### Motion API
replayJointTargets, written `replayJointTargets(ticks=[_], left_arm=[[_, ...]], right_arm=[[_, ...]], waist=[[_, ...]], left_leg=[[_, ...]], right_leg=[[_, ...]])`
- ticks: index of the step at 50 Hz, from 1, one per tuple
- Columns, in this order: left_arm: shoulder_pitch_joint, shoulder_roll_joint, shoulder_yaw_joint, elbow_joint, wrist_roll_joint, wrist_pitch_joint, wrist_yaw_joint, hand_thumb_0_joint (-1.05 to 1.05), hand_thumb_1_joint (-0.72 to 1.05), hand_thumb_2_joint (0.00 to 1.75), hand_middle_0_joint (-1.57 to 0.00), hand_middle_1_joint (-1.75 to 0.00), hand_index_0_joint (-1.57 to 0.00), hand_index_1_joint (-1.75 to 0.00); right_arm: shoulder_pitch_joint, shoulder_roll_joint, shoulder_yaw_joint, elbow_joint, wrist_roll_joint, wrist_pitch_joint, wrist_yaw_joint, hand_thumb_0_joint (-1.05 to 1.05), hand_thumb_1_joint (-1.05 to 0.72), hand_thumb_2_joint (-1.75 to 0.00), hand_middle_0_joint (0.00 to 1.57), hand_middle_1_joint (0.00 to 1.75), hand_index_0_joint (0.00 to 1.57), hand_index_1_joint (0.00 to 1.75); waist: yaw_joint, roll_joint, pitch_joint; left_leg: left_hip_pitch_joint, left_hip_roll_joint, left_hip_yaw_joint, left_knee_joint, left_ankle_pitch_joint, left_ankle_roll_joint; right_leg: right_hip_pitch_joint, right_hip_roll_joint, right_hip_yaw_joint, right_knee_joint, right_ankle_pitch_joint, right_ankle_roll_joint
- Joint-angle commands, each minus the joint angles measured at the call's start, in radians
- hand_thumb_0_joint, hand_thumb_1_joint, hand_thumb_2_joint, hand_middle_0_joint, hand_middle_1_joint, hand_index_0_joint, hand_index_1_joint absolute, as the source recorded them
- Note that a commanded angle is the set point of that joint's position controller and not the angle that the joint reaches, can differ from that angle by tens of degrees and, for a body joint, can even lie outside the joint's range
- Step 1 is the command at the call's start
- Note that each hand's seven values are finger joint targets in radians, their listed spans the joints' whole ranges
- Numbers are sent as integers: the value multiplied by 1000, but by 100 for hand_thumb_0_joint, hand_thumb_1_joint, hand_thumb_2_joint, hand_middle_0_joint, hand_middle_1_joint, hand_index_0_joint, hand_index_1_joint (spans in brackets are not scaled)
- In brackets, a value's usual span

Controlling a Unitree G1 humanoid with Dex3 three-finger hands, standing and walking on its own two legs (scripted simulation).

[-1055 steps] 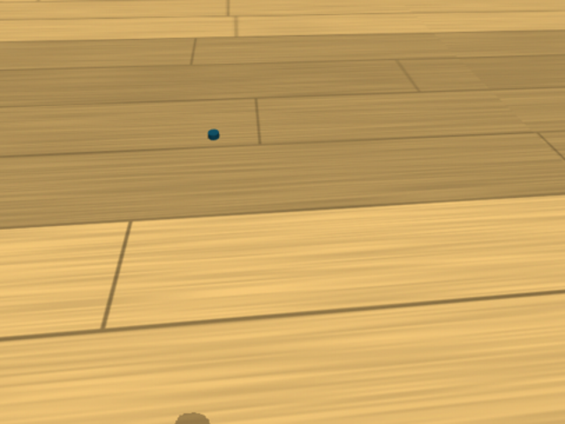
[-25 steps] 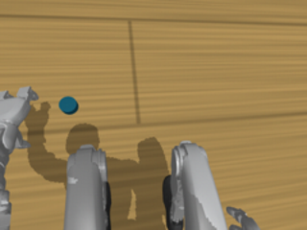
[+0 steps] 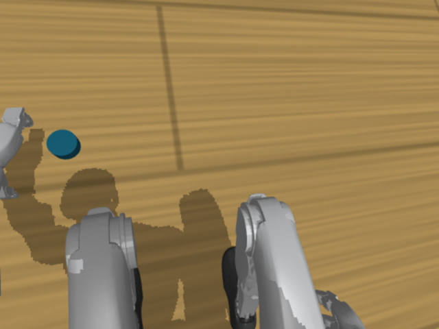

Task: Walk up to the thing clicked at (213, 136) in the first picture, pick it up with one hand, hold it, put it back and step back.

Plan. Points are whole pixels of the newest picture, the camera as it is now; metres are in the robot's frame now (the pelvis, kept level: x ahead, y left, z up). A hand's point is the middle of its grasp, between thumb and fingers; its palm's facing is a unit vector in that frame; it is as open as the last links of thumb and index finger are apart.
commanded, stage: rise first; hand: left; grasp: from above
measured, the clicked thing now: (64, 144) +0.50 +0.30 -0.32
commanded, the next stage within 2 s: approach in 0.64 s
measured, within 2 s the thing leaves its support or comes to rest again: neither
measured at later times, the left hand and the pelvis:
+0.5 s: hand (20, 158) +0.43 +0.34 -0.19, palm faces -0.47 -0.10 -0.88, open 14.2 cm; pelvis +0.01 +0.00 -0.01, yaw -1 degrees
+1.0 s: hand (42, 144) +0.46 +0.31 -0.21, palm faces -0.45 -0.06 -0.89, open 14.0 cm; pelvis +0.01 +0.00 -0.03, yaw -2 degrees
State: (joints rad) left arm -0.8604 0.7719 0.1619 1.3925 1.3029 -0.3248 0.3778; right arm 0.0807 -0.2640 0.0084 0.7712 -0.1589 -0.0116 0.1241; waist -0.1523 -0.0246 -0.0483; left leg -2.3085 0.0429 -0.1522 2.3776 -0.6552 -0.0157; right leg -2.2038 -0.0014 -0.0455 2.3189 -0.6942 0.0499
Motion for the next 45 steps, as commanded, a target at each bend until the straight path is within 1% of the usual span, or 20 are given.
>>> replayJointTargets(ticks=[1, 5, 10, 11, 14, 15, 16, 17, 20, 26, 28, 29, 32, 33, 36, 37, 39, 43, 44, 45], left_arm=[[-296, 290, 33, -117, -17, 18, 59, 0, -54, 100, -6, -101, -7, -100], [-293, 296, 33, -118, -30, 32, 57, 0, -55, 100, -6, -102, -6, -101], [-273, 303, 42, -112, -28, 37, 54, 0, -54, 99, -6, -102, -7, -101], [-264, 297, 42, -117, -33, 41, 55, 0, -55, 100, -6, -102, -6, -101], [-275, 308, 51, -120, -33, 39, 57, 0, -55, 100, -6, -102, -6, -102], [-281, 311, 47, -139, -31, 38, 59, 0, -55, 101, -6, -102, -6, -101], [-276, 305, 41, -113, -30, 41, 57, 0, -55, 101, -6, -102, -6, -101], [-290, 300, 41, -134, -32, 35, 59, 0, -55, 100, -6, -102, -6, -102], [-271, 303, 43, -121, -30, 35, 61, 0, -56, 100, -6, -102, -6, -102], [-288, 305, 40, -99, -31, 25, 68, 0, -55, 100, -6, -102, -6, -102], [-286, 320, 48, -99, -32, 26, 70, 0, -54, 99, -6, -104, -7, -103], [-288, 322, 51, -97, -29, 25, 74, 0, -55, 100, -6, -102, -7, -102], [-289, 322, 44, -81, -24, 27, 77, 0, -54, 99, -7, -103, -7, -102], [-296, 325, 48, -75, -30, 28, 78, 0, -53, 99, -7, -103, -7, -102], [-303, 344, 53, -72, -23, 27, 81, 0, -55, 100, -6, -102, -7, -102], [-310, 336, 48, -65, -25, 25, 82, 0, -61, 108, -7, -98, -4, -101], [-333, 317, 19, -30, -21, 25, 83, 0, -52, 97, -6, -106, -7, -104], [-454, 302, -20, -43, -15, 15, 97, 0, -51, 96, -6, -107, -8, -104], [-460, 281, -40, -11, -12, 18, 101, 0, -51, 96, -6, -107, -8, -105], [-494, 273, -53, 1, -9, 20, 107, 0, -50, 95, -6, -108, -8, -105]], right_arm=[[199, -242, -75, -6, -15, -13, -11, 0, -90, -90, 20, 30, 20, 30], [196, -240, -72, -4, -16, -16, -9, 0, -90, -90, 20, 30, 20, 30], [201, -242, -64, -11, -21, -11, -4, 0, -90, -90, 20, 30, 20, 30], [200, -241, -65, -9, -18, -11, -6, 0, -90, -90, 20, 30, 20, 30], [206, -248, -61, -11, -21, -10, -3, 0, -90, -90, 20, 30, 20, 30], [201, -246, -61, -10, -17, -8, -4, 0, -90, -90, 20, 30, 20, 30], [202, -248, -62, -9, -16, -8, -2, 0, -90, -90, 20, 30, 20, 30], [200, -243, -56, -12, -22, -8, -1, 0, -90, -90, 20, 30, 20, 30], [210, -250, -55, -8, -19, -6, 0, 0, -90, -90, 20, 30, 20, 30], [215, -255, -45, -11, -25, -9, 5, 0, -90, -90, 20, 30, 20, 30], [211, -260, -44, -10, -25, -11, 6, 0, -90, -90, 20, 30, 20, 30], [214, -260, -43, -14, -28, -11, 7, 0, -90, -90, 20, 30, 20, 30], [210, -261, -36, -11, -31, -10, 6, 0, -90, -90, 20, 30, 20, 30], [214, -264, -36, -10, -31, -13, 7, 0, -90, -90, 20, 30, 20, 30], [210, -264, -32, -10, -33, -13, 7, 0, -90, -90, 20, 30, 20, 30], [210, -266, -29, -12, -37, -13, 7, 0, -91, -90, 20, 30, 20, 30], [201, -265, -23, -11, -40, -15, 8, 0, -90, -90, 20, 30, 20, 30], [222, -276, -7, 1, -48, -26, 4, 0, -90, -89, 20, 30, 20, 30], [219, -276, -5, 4, -47, -31, 2, 0, -90, -90, 20, 30, 20, 30], [228, -276, 4, 6, -51, -35, 3, 0, -90, -90, 20, 30, 20, 30]], waist=[[-15, 252, -681], [-8, 266, -670], [-14, 272, -681], [-4, 263, -678], [-17, 278, -668], [-6, 284, -690], [-19, 279, -671], [-19, 302, -677], [-21, 276, -679], [-38, 288, -650], [-28, 289, -656], [-36, 299, -655], [-37, 293, -656], [-46, 284, -645], [-42, 296, -647], [-50, 297, -642], [-74, 272, -608], [-119, 295, -616], [-130, 297, -600], [-153, 309, -587]], left_leg=[[547, -23, 111, -213, 135, 41], [533, -23, 111, -209, 134, 41], [528, -24, 106, -193, 157, 40], [544, -22, 103, -197, 159, 39], [535, -22, 101, -192, 162, 38], [549, -19, 101, -187, 169, 36], [539, -21, 100, -180, 167, 38], [536, -20, 102, -178, 177, 36], [545, -20, 98, -171, 198, 37], [521, -20, 91, -163, 174, 36], [530, -19, 91, -162, 174, 36], [524, -19, 93, -156, 180, 36], [514, -20, 96, -148, 178, 37], [505, -21, 95, -143, 171, 38], [504, -21, 92, -145, 161, 37], [496, -21, 91, -142, 159, 37], [466, -20, 89, -134, 127, 40], [481, -16, 78, -122, 134, 38], [482, -15, 75, -120, 123, 36], [477, -16, 73, -122, 112, 37]], right_leg=[[254, 36, -107, -238, 181, -76], [251, 36, -106, -229, 183, -78], [263, 39, -112, -206, 207, -77], [252, 39, -112, -210, 207, -79], [253, 39, -117, -200, 212, -78], [249, 40, -116, -197, 217, -80], [241, 39, -114, -193, 218, -80], [251, 39, -116, -190, 227, -77], [256, 40, -118, -189, 246, -77], [238, 42, -125, -177, 226, -77], [232, 42, -125, -174, 224, -78], [245, 41, -125, -172, 233, -75], [248, 45, -122, -179, 236, -74], [242, 43, -123, -174, 230, -74], [238, 46, -127, -171, 219, -76], [238, 44, -129, -167, 219, -74], [220, 48, -129, -175, 196, -75], [211, 50, -136, -174, 210, -70], [191, 50, -140, -172, 200, -72], [186, 50, -143, -172, 192, -72]])
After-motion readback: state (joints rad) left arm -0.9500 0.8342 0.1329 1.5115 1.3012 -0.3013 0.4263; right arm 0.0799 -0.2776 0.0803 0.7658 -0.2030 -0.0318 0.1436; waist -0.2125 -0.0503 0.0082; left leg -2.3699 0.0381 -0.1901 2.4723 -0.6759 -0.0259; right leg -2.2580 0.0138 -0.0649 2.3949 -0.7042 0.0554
